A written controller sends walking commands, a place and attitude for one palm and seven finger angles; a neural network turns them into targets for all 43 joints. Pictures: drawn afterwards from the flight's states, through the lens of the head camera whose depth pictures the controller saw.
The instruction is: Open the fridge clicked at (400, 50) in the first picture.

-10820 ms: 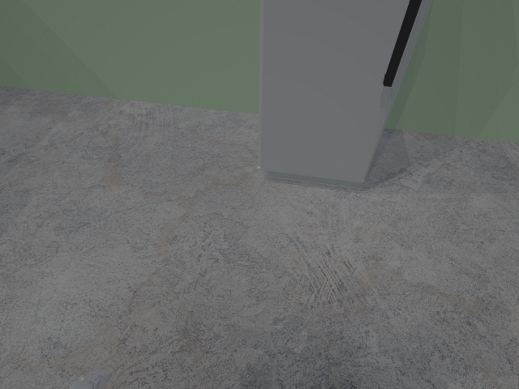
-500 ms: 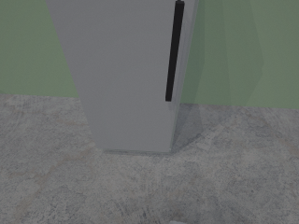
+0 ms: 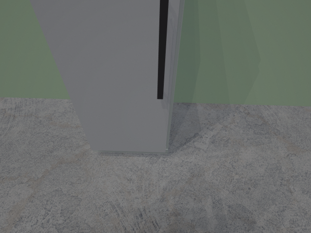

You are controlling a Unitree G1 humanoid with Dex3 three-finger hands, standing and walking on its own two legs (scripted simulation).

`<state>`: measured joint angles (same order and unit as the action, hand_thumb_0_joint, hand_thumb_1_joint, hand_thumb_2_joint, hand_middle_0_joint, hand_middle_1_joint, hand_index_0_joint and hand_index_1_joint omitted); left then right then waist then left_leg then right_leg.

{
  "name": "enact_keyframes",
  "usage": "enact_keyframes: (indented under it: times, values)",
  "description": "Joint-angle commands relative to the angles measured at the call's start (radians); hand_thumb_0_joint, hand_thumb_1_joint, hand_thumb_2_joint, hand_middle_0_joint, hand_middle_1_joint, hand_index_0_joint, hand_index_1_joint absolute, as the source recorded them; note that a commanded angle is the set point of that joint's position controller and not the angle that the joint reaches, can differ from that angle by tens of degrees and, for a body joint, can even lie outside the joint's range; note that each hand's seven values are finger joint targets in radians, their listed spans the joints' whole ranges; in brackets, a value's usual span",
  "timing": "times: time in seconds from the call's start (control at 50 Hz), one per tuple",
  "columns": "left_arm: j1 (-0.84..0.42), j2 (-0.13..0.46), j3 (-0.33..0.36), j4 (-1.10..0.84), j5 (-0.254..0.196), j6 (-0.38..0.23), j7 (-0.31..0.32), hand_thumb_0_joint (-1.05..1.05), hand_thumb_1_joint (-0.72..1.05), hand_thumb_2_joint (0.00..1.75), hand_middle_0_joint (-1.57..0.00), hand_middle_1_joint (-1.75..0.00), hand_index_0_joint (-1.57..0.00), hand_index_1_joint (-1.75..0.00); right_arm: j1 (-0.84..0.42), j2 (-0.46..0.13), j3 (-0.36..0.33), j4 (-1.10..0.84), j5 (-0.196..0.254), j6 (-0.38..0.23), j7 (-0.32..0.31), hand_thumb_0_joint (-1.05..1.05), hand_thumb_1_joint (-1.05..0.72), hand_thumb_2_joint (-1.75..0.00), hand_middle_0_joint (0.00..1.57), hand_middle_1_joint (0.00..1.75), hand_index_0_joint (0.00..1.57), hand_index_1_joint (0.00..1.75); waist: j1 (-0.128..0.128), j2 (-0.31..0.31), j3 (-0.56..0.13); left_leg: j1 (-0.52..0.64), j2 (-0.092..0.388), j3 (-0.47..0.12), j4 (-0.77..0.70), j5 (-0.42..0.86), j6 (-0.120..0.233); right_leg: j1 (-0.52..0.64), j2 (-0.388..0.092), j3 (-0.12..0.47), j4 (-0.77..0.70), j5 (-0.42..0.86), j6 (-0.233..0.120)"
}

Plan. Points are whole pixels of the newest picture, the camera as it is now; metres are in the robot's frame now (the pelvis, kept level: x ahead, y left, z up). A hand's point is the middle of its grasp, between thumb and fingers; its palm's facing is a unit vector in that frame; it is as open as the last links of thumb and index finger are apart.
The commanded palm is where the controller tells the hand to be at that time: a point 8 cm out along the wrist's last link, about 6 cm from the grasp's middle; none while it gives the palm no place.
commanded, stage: look again from close up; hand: right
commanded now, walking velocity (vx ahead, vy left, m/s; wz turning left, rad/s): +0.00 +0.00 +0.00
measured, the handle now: (161, 54) +0.75 +0.02 +0.10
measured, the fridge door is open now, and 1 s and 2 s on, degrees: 0 0 0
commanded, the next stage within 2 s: shuffle to correct the standing spot in 1.14 s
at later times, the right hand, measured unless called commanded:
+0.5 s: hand out of the picture -0.01 -0.13 -0.17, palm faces +0.04 +0.99 -0.16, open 7.4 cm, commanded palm none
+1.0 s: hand out of the picture +0.06 -0.13 -0.17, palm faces +0.02 +0.98 -0.19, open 7.4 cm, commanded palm none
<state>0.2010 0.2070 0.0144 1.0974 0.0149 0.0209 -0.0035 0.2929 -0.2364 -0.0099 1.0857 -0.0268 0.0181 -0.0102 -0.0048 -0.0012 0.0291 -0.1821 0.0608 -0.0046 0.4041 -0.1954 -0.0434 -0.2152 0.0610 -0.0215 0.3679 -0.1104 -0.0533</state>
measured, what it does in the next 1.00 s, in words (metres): shifts its weight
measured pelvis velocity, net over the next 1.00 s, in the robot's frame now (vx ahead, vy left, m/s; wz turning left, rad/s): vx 0.05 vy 0.04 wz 0.01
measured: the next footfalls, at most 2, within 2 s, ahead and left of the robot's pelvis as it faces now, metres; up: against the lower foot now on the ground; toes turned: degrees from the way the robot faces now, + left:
right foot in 1.94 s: +0.36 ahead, +0.04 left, +0.00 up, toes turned -9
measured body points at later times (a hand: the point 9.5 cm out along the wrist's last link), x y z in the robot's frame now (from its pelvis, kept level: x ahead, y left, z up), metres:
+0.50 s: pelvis +0.03 +0.02 +0.00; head +0.04 +0.03 +0.45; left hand +0.01 +0.24 -0.17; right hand -0.01 -0.19 -0.16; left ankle +0.03 +0.16 -0.74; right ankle +0.07 -0.07 -0.74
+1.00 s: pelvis +0.05 +0.04 +0.00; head +0.06 +0.04 +0.45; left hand +0.05 +0.26 -0.16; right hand +0.06 -0.18 -0.16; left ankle +0.03 +0.16 -0.74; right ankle +0.07 -0.07 -0.74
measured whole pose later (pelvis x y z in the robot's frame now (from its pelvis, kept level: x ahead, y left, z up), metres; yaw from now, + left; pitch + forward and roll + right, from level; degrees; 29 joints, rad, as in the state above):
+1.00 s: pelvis +0.05 +0.04 +0.00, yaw +0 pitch -1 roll +0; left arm 0.27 0.15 0.00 1.13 0.01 0.00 0.02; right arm 0.29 -0.14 0.00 1.09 -0.01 -0.01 -0.03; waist 0.01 -0.01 0.04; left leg -0.16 0.01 0.00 0.42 -0.25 0.00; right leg -0.20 0.01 -0.01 0.42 -0.20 -0.01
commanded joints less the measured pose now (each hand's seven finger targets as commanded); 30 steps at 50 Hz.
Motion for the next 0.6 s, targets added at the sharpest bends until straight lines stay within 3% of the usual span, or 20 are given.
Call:
enact_keyframes:
  times: [0.0,0.06,0.12,0.18,0.34,0.46,0.58]
  values:
    - [0.040,0.135,0.029,-0.031,-0.002,-0.009,0.012,0.00,0.90,0.90,-0.20,-0.30,-0.20,-0.30,0.079,-0.084,-0.010,-0.017,-0.003,-0.020,-0.014,0.00,-0.90,-0.90,0.20,0.30,0.20,0.30,0.004,0.009,0.086,-0.069,0.027,-0.046,-0.085,-0.203,0.036,-0.088,-0.150,0.178,-0.169,-0.393,0.033]
    - [0.061,0.112,0.026,-0.026,-0.005,-0.010,0.014,0.00,0.90,0.90,-0.20,-0.30,-0.20,-0.30,0.099,-0.067,-0.004,-0.010,0.000,-0.025,-0.018,0.00,-0.90,-0.90,0.20,0.30,0.20,0.30,0.012,-0.002,0.063,-0.083,0.031,-0.058,-0.089,-0.180,0.040,-0.052,-0.145,0.163,-0.141,-0.334,0.035]
    - [0.072,0.096,0.024,-0.023,-0.005,-0.012,0.015,0.00,0.90,0.90,-0.20,-0.30,-0.20,-0.30,0.124,-0.051,-0.004,-0.002,0.000,-0.027,-0.020,0.00,-0.90,-0.90,0.20,0.30,0.20,0.30,0.010,-0.030,0.062,-0.085,0.029,-0.052,-0.076,-0.182,0.040,-0.066,-0.146,0.171,-0.150,-0.356,0.034]
    - [0.082,0.080,0.024,-0.023,-0.006,-0.014,0.017,0.00,0.90,0.90,-0.20,-0.30,-0.20,-0.30,0.144,-0.035,-0.004,0.005,0.000,-0.031,-0.021,0.00,-0.90,-0.90,0.20,0.30,0.20,0.30,0.008,-0.002,0.057,-0.078,0.032,-0.058,-0.081,-0.173,0.043,-0.076,-0.140,0.162,-0.127,-0.329,0.031]
    - [0.126,0.043,0.016,-0.011,-0.007,-0.022,0.024,0.00,0.90,0.90,-0.20,-0.30,-0.20,-0.30,0.162,0.007,-0.001,0.015,0.006,-0.038,-0.026,0.00,-0.90,-0.90,0.20,0.30,0.20,0.30,0.009,-0.010,0.053,-0.075,0.032,-0.055,-0.062,-0.108,0.052,-0.061,-0.138,0.148,-0.098,-0.243,0.030]
    - [0.149,0.023,0.009,0.001,-0.007,-0.030,0.027,0.00,0.90,0.90,-0.20,-0.30,-0.20,-0.30,0.147,0.015,-0.001,0.012,0.011,-0.045,-0.031,0.00,-0.90,-0.90,0.20,0.30,0.20,0.30,0.008,0.025,0.033,-0.051,0.040,-0.059,-0.061,-0.039,0.059,-0.032,-0.134,0.119,-0.048,-0.113,0.030]
    - [0.154,0.008,0.003,0.011,-0.006,-0.034,0.029,0.00,0.90,0.90,-0.20,-0.30,-0.20,-0.30,0.117,0.017,-0.003,0.004,0.014,-0.046,-0.033,0.00,-0.90,-0.90,0.20,0.30,0.20,0.30,0.008,0.024,0.041,-0.037,0.044,-0.063,-0.059,0.004,0.063,-0.022,-0.134,0.102,-0.029,-0.038,0.032]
